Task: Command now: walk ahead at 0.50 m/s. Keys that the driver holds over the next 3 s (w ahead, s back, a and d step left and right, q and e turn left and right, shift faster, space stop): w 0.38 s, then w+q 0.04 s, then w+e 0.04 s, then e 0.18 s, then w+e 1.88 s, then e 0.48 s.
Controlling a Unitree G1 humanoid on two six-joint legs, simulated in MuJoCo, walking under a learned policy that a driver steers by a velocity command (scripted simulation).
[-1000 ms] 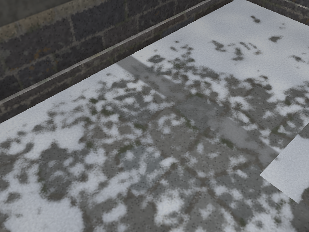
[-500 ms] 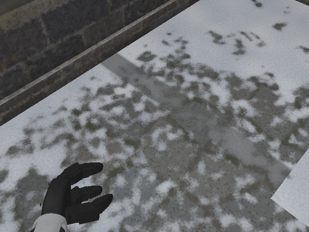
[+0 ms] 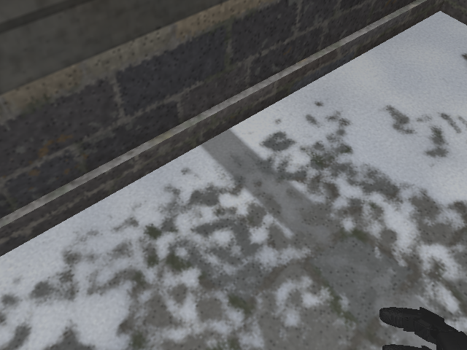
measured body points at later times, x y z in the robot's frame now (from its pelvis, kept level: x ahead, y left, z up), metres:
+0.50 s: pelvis +0.27 -0.04 +0.00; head +0.30 -0.05 +0.45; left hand +0.50 +0.18 -0.08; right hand +0.24 -0.32 -0.14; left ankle +0.10 +0.10 -0.72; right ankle +0.40 -0.15 -0.73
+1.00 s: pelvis +0.44 -0.06 +0.02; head +0.46 -0.08 +0.46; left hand +0.58 +0.21 -0.09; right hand +0.60 -0.36 -0.06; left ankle +0.53 +0.06 -0.72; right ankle +0.40 -0.15 -0.72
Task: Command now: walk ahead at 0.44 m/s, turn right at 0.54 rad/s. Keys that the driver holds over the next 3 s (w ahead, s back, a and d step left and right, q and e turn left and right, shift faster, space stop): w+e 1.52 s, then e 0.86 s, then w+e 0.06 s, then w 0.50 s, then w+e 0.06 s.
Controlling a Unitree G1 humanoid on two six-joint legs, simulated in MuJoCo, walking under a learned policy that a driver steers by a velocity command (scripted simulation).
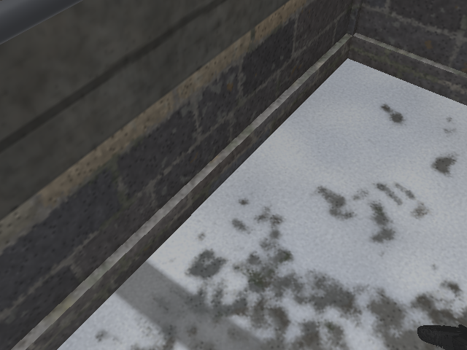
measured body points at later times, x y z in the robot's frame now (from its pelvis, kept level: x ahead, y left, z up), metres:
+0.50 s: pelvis +0.20 -0.09 -0.03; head +0.23 -0.12 +0.42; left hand +0.48 +0.09 -0.09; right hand +0.14 -0.39 -0.15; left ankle +0.09 +0.13 -0.67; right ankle +0.25 -0.20 -0.74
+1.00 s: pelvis +0.46 -0.18 -0.02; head +0.48 -0.20 +0.43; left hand +0.65 +0.04 -0.13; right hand +0.52 -0.52 -0.07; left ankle +0.59 -0.14 -0.74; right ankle +0.27 -0.20 -0.70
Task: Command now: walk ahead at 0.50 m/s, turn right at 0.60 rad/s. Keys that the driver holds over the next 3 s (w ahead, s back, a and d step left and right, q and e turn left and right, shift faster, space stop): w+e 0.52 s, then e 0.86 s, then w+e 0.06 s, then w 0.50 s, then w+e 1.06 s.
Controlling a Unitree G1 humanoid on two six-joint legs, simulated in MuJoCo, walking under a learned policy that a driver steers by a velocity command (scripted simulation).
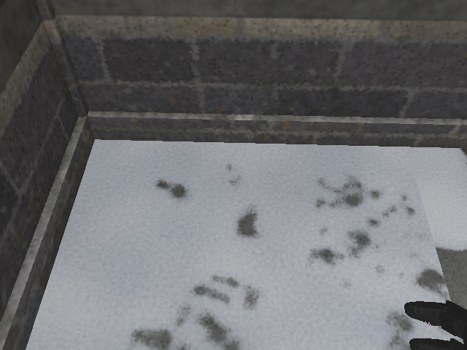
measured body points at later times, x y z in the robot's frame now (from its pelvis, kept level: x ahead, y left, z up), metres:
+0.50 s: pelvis +0.25 -0.07 -0.01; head +0.29 -0.10 +0.44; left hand +0.54 +0.10 -0.08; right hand +0.20 -0.37 -0.14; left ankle +0.11 +0.12 -0.67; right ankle +0.33 -0.18 -0.73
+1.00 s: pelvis +0.46 -0.14 +0.00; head +0.50 -0.16 +0.45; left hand +0.74 +0.04 -0.10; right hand +0.48 -0.47 -0.08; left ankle +0.61 -0.11 -0.72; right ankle +0.32 -0.18 -0.68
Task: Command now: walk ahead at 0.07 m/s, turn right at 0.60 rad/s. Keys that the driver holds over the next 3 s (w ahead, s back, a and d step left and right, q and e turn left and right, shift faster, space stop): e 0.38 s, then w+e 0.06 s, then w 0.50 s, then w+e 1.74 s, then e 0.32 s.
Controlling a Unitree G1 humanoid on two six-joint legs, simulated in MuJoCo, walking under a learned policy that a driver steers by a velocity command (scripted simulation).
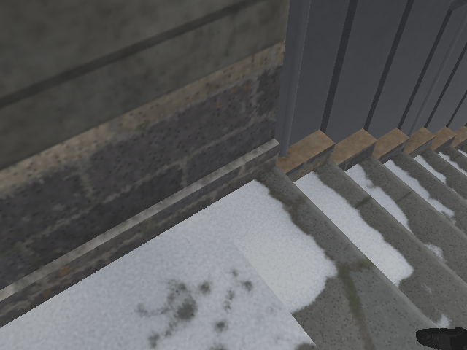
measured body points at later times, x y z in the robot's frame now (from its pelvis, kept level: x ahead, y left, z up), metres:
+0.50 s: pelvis +0.02 -0.04 +0.02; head +0.04 -0.09 +0.47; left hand +0.21 +0.21 -0.06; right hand +0.07 -0.36 -0.10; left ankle +0.10 +0.11 -0.66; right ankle +0.00 -0.13 -0.73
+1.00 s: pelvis +0.21 -0.04 +0.02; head +0.24 -0.04 +0.47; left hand +0.39 +0.20 -0.11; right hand +0.21 -0.35 -0.08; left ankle +0.26 +0.05 -0.73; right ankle +0.08 -0.15 -0.64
